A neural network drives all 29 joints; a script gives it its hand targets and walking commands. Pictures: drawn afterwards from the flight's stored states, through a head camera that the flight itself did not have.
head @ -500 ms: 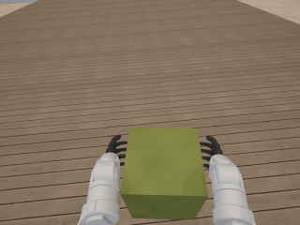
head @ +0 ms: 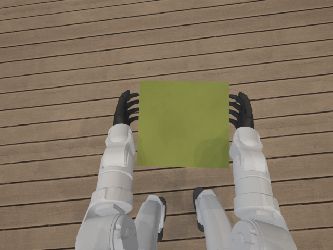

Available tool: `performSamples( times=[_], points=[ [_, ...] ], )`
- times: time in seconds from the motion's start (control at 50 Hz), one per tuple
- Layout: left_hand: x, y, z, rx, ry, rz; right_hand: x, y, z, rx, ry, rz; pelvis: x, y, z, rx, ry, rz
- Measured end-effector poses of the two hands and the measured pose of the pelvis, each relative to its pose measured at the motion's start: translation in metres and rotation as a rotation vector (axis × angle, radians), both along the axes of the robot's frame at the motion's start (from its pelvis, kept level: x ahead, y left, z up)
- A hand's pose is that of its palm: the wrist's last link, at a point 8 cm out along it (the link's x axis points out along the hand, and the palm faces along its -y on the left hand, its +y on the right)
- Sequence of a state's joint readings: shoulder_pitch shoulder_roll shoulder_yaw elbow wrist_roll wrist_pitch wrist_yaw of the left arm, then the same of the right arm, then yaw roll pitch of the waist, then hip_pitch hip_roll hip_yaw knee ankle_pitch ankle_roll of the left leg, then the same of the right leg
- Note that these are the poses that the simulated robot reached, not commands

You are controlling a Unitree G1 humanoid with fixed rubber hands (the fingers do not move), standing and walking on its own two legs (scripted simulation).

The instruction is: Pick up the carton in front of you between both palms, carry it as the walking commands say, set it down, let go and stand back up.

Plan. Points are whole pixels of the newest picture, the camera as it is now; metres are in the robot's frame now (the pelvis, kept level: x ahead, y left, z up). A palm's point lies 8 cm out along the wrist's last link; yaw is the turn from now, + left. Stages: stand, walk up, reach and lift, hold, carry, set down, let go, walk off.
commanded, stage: set down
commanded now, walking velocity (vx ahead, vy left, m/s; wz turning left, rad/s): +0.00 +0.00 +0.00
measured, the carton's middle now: (181, 128) +0.42 -0.02 -0.18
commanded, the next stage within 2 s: none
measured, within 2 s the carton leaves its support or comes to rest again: rests again in 1.30 s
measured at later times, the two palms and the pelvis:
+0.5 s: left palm (138, 117) +0.47 +0.12 -0.20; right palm (232, 124) +0.43 -0.17 -0.21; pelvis -0.01 +0.00 -0.12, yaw +1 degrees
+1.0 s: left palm (150, 117) +0.51 +0.10 -0.36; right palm (225, 128) +0.46 -0.19 -0.37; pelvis -0.04 +0.01 -0.24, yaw +1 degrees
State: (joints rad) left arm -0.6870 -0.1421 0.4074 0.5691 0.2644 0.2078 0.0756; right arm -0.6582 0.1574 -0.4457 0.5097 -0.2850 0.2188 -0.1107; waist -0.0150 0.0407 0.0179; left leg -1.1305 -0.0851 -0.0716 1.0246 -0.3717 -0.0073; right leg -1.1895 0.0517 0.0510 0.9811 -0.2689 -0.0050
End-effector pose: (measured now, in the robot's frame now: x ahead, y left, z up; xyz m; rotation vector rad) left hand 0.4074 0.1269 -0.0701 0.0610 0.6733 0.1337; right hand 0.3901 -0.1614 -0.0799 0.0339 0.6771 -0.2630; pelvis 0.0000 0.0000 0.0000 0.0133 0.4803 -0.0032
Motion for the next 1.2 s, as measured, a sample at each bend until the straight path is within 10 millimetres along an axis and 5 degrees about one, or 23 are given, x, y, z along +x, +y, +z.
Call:
performSamples(
  times=[0.46,0.86,1.2],
  points=[
    [0.054,-0.009,-0.120,-0.013,0.010,-0.042,0.038,-0.009,-0.119,0.013,0.013,-0.040,-0.003,0.003,-0.114,0.004,0.293,0.012],
    [0.090,-0.021,-0.243,0.010,0.030,-0.108,0.060,-0.020,-0.242,-0.002,0.037,-0.064,-0.031,0.007,-0.213,-0.001,0.327,0.022],
    [0.122,-0.027,-0.357,0.026,0.062,-0.171,0.077,-0.028,-0.354,0.003,0.067,-0.059,-0.036,0.010,-0.280,-0.018,0.295,0.039]
  ],
)
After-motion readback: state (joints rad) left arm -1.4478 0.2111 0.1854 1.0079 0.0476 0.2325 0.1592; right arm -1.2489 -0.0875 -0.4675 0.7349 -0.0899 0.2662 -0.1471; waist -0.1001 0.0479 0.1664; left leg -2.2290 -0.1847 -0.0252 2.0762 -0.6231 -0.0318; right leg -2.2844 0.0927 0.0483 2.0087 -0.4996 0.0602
